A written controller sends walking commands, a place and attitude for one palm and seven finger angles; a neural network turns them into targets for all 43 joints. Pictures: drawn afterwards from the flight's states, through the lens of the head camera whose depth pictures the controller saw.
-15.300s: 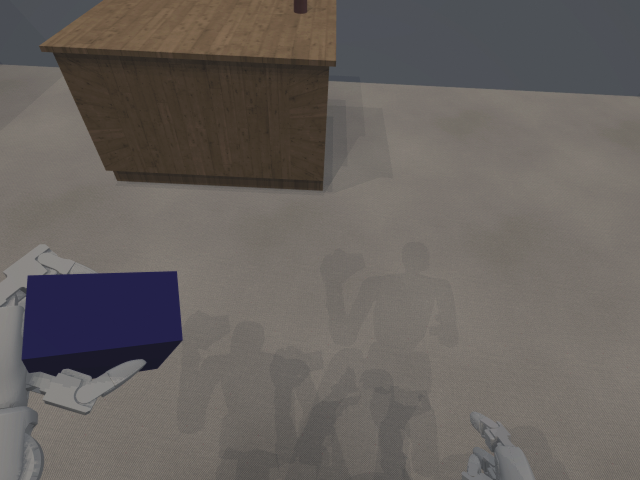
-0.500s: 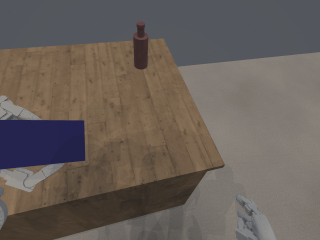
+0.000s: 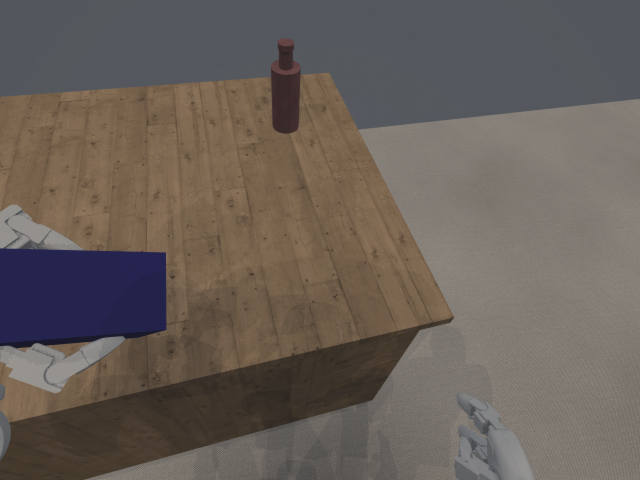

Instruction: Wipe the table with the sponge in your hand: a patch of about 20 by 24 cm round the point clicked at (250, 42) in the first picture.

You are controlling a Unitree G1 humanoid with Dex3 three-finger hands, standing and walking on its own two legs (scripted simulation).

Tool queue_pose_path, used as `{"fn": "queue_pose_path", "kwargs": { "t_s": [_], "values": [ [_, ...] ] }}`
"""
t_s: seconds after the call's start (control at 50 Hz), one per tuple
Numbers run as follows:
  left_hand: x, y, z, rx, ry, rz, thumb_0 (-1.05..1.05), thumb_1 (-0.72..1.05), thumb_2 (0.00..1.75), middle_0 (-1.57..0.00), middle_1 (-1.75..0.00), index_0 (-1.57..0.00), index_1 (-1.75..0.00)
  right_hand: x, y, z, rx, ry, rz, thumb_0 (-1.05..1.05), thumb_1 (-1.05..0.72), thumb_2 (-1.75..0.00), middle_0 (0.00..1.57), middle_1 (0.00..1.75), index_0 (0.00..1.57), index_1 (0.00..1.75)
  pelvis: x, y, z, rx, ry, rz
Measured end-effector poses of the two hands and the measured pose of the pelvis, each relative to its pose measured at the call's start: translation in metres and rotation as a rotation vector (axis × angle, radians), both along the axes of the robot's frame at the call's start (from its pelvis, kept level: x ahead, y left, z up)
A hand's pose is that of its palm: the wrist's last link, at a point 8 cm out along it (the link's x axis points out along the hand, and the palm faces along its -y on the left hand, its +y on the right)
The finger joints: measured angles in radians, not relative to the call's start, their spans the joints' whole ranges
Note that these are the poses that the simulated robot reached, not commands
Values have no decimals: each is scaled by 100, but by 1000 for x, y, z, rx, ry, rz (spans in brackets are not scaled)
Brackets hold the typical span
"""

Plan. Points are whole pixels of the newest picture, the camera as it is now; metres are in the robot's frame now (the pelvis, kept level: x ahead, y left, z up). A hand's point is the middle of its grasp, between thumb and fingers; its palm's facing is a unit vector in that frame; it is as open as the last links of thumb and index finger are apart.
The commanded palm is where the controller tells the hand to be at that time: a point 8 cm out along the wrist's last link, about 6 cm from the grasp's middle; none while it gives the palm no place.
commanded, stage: come to a stop and stand still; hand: left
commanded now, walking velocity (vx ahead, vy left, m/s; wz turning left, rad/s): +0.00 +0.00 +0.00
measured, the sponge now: (105, 302) +0.23 +0.23 +0.15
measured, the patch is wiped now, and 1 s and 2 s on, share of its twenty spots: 0.00 0.00 0.00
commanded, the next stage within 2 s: look again from close up in 0.50 s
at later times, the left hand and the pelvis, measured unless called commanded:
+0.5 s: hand (75, 324) +0.20 +0.24 +0.16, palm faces +0.35 -0.87 -0.35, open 10.1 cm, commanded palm +0.15 +0.27 +0.18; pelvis -0.01 -0.02 +0.00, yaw +1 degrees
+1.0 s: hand (65, 320) +0.21 +0.24 +0.16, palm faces +0.34 -0.87 -0.35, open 10.1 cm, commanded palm +0.15 +0.28 +0.18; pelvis +0.00 -0.01 +0.01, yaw +1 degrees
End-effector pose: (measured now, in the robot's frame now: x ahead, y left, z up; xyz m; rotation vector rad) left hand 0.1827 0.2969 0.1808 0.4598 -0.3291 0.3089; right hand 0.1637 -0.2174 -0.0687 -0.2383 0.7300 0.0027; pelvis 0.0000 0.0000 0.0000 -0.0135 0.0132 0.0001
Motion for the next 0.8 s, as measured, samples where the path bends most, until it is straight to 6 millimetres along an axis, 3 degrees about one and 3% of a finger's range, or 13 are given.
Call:
{"fn": "queue_pose_path", "kwargs": {
  "t_s": [0.2, 0.34, 0.68, 0.8],
  "values": [
    [-6, -16, -14, -54, 66, -10, -1, -50, 101, -74, -134, -76, -134, -9, -21, 4, -10, -25, -36, 2, -90, -90, 20, 29, 20, 30, -5, -9, 2, 0, -8, 5],
    [-11, -21, -7, -33, 59, -15, -1, -50, 101, -74, -134, -76, -134, -5, -27, 8, -11, -56, -42, 2, -90, -90, 20, 29, 20, 30, -7, -16, 2, -4, -10, 12],
    [-16, -19, -15, -91, 82, 17, -1, -50, 102, -74, -134, -76, -134, 3, -21, 12, -3, -79, -32, 2, -90, -90, 20, 29, 20, 30, -7, -15, 4, -5, -17, 17],
    [-14, -19, -8, -66, 68, -5, -1, -50, 102, -74, -134, -76, -134, 4, -17, 12, -3, -74, -30, 2, -90, -90, 20, 29, 20, 30, -6, -12, 5, -5, -18, 17]
  ]
}}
